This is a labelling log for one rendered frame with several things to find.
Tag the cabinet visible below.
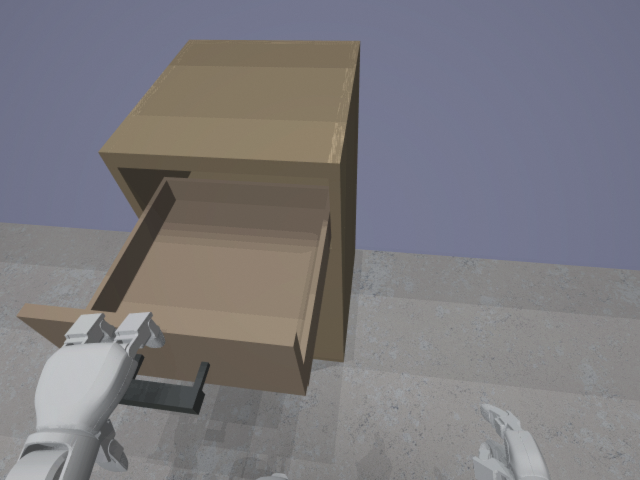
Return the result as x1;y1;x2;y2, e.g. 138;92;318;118
98;40;360;362

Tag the robot right hand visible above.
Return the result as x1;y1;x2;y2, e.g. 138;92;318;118
473;403;551;480

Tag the left robot forearm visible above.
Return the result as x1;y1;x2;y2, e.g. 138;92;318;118
5;428;101;480

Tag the drawer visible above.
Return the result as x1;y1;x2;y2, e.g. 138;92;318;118
16;177;331;396

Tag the handle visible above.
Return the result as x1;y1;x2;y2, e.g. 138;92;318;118
119;354;210;415

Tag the robot left hand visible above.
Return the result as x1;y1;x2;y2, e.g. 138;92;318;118
35;312;165;472

